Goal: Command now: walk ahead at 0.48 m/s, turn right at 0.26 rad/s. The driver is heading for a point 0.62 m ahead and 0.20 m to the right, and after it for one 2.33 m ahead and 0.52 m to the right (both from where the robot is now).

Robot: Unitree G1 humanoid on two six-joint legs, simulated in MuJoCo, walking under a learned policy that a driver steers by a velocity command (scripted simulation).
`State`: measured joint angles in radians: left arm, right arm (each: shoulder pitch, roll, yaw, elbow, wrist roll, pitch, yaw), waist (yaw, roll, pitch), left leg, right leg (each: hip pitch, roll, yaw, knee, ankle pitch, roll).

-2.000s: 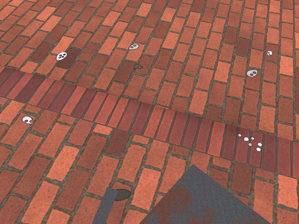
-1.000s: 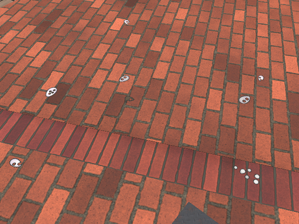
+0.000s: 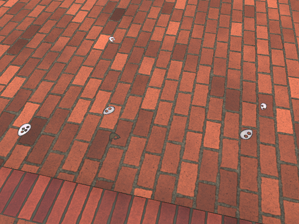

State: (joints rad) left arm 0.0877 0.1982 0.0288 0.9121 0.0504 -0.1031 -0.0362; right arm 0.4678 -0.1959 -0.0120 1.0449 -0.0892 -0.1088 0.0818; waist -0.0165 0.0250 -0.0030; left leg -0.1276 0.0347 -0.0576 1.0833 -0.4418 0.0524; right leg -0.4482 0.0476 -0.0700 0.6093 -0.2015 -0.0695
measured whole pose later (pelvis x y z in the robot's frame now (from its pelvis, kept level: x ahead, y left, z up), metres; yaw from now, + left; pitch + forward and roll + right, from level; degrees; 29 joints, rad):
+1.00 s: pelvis +0.55 -0.16 -0.04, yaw -35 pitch +1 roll +4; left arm 0.05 0.19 0.03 0.87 0.08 -0.07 -0.07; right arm 0.51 -0.18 -0.01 1.03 -0.06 -0.10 -0.04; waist -0.12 -0.04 0.04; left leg 0.21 0.11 0.33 0.55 -0.58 -0.10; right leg -0.44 -0.10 -0.08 0.43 0.45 -0.11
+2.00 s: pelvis +0.71 -0.32 -0.09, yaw -7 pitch +3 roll +1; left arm 0.25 0.30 0.10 0.88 0.02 -0.01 0.03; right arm 0.17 -0.31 -0.10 0.61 0.01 0.05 -0.04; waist 0.02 0.05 -0.02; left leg -0.58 -0.17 -0.17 0.87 -0.38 -0.01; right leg -0.29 0.01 0.02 0.48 -0.23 -0.02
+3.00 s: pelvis +0.78 -0.32 -0.10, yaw +6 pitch +0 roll +0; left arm 0.22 0.22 0.03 0.78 0.01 -0.01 0.00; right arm 0.20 -0.22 -0.06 0.80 -0.01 0.02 -0.01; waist 0.00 0.01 0.02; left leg -0.23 0.02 -0.05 0.60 -0.37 -0.04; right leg -0.23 -0.03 -0.04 0.61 -0.38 0.01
